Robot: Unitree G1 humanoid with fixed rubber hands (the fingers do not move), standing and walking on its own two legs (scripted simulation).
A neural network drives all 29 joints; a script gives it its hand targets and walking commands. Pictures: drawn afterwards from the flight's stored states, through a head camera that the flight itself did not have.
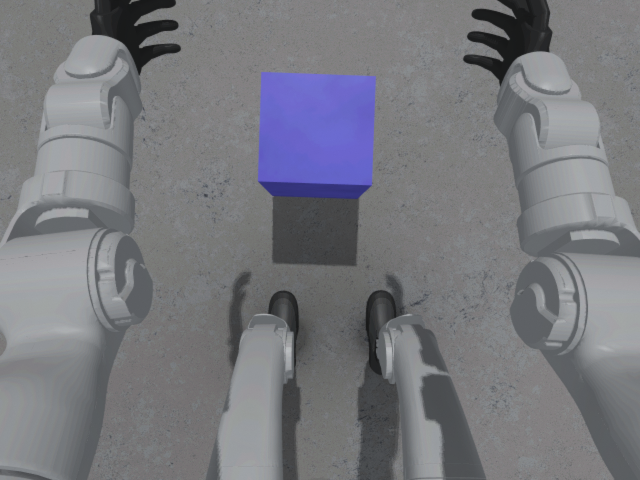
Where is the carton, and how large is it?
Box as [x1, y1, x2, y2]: [258, 72, 375, 198]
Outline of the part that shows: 261,72 258,181 272,195 357,198 371,185 375,76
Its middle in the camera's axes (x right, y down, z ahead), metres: +0.00 -0.21 +0.83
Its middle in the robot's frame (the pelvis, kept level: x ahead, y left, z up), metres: +0.56 +0.03 -0.53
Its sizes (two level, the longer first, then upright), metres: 0.210 0.200 0.250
